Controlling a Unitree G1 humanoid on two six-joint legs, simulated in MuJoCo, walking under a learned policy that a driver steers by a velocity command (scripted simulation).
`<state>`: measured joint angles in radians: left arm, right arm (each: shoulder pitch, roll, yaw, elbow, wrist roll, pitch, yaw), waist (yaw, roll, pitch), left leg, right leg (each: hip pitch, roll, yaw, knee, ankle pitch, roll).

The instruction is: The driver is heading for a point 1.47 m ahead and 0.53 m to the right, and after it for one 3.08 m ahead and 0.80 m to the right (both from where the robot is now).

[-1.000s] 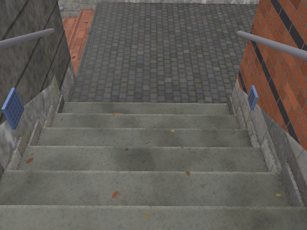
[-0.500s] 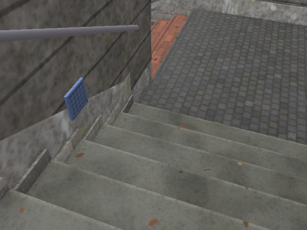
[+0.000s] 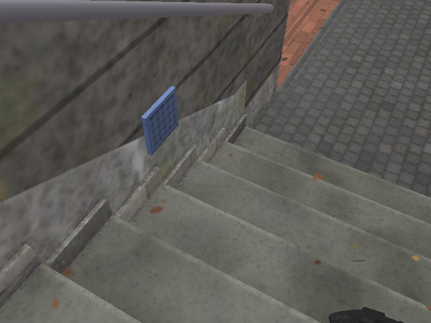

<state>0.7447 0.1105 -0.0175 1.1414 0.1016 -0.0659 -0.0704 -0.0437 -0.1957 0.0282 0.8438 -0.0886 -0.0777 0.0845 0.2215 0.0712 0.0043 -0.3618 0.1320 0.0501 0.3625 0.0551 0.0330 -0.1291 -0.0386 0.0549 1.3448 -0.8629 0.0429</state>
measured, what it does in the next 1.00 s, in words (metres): goes down, turning right: right foot, then left foot 0.16 m lower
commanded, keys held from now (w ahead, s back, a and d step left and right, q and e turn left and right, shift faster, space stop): w+e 0.92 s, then w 0.02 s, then w+q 0.06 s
